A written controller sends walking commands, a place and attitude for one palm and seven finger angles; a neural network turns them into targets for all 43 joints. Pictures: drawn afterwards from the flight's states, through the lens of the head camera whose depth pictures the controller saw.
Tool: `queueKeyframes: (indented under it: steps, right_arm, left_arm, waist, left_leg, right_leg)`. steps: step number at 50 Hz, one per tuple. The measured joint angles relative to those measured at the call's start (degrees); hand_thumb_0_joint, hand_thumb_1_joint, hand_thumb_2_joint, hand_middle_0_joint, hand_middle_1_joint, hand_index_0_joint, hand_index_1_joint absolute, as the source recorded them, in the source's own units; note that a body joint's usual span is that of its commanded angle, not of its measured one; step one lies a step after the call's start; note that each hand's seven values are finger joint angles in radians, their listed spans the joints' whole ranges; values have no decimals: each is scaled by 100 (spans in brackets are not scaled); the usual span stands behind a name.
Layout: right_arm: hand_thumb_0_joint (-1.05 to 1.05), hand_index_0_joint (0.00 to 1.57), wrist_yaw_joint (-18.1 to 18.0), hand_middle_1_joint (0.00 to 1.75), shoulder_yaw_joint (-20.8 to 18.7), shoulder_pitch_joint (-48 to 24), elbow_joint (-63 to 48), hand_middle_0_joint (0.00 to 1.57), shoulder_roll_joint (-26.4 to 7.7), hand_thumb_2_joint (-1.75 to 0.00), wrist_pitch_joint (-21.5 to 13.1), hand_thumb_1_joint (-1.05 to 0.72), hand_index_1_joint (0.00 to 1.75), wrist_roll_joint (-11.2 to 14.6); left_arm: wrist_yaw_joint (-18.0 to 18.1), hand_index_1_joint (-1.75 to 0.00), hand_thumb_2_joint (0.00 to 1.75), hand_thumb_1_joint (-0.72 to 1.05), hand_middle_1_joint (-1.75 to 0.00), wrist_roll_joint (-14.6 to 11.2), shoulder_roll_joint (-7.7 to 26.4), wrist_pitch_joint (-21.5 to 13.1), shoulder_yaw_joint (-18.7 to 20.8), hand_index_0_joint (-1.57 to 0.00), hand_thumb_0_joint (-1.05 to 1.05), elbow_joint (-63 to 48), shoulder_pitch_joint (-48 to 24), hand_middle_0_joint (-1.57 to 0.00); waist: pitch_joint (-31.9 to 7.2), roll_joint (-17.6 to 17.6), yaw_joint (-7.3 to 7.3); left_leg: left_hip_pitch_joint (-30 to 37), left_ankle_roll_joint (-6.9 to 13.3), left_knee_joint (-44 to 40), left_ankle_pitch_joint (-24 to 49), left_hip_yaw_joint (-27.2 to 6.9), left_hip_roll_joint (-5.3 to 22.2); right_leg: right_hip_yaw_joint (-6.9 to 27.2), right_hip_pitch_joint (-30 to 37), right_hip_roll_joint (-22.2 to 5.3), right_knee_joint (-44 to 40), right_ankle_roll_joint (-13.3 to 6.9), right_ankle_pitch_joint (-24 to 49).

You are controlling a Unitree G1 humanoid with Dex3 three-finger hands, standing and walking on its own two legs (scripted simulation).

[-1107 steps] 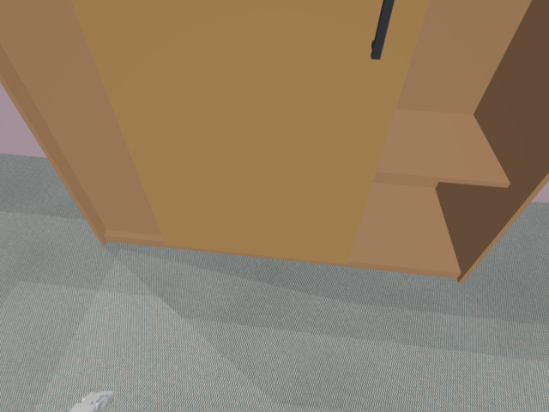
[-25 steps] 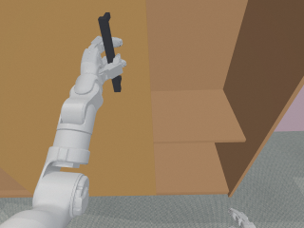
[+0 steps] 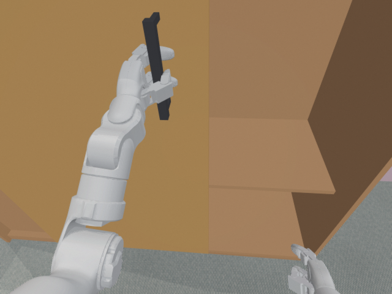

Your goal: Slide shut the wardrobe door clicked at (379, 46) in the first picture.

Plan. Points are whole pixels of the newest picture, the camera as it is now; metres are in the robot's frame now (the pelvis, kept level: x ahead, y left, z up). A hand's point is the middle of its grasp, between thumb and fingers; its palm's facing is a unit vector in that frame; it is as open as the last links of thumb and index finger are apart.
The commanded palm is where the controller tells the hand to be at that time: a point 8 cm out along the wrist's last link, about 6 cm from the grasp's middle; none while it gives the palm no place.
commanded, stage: tug the door sideways, standing still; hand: left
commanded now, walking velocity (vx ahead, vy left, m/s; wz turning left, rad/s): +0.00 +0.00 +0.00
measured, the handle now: (160, 70) +0.45 +0.10 +0.26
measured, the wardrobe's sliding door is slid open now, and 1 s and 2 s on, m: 0.47 0.39 0.26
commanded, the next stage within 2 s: step sideways, sliding the door along in 0.46 s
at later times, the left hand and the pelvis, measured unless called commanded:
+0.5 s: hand (188, 88) +0.39 +0.04 +0.26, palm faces +0.01 -1.00 -0.06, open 5.9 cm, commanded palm +0.37 +0.04 +0.26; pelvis -0.04 +0.01 +0.00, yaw +1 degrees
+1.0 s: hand (210, 91) +0.40 +0.00 +0.25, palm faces -0.09 -0.98 -0.16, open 6.2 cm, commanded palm +0.40 +0.05 +0.26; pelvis -0.04 -0.04 -0.01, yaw -2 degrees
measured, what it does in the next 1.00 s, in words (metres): steps on the spot: right foot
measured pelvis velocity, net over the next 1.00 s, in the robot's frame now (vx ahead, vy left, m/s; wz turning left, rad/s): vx -0.04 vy -0.04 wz -0.03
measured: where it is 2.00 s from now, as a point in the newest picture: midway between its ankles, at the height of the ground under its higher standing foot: outside the picture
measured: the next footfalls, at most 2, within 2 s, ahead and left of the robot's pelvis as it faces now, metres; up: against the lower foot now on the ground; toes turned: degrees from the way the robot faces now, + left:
right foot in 0.88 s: +0.02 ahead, -0.12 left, +0.00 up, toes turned -5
right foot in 1.54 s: +0.12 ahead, -0.42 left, +0.00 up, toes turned +5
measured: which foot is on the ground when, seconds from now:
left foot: down 0.00-1.00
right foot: down 0.00-0.72, up 0.74-0.86, down 0.88-1.00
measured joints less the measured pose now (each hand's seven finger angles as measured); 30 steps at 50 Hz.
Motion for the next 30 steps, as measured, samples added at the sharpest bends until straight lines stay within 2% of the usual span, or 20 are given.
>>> queueKeyframes:
  steps: [12, 29, 30]
  right_arm:
    - [1, 20, 87, 29, 36, 230, 167, 20, 197, -90, -47, -90, 30, -34]
    - [2, 20, 157, 29, -76, 643, 561, 20, 218, -90, -515, -91, 30, -70]
    - [1, 20, 147, 29, -52, 627, 542, 20, 206, -90, -495, -91, 30, -96]
  left_arm:
    - [252, -137, 83, 80, -140, 137, -146, -455, -288, -25, 0, 937, -635, -35]
    - [704, -137, 81, 80, -138, 89, -537, -1093, -759, -23, 0, 2244, -1495, -35]
    - [587, -137, 81, 79, -137, 106, -495, -1197, -724, -23, 0, 2290, -1492, -35]
  waist:
    - [157, 24, 18]
    - [168, -19, -78]
    - [162, -10, -75]
  left_leg:
    - [-173, 23, 133, 102, -91, -63]
    - [-466, 88, 175, 272, -60, -90]
    - [-501, 95, 199, 265, -20, -73]
  right_leg:
    - [-89, -133, -50, 135, -7, -23]
    - [-80, -480, -93, 292, 67, 95]
    - [-39, -535, -83, 326, 76, 96]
